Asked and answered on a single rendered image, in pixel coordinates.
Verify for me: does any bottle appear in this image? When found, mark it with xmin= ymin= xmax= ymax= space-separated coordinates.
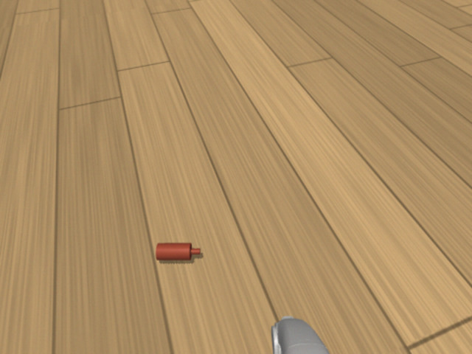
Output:
xmin=156 ymin=243 xmax=201 ymax=260

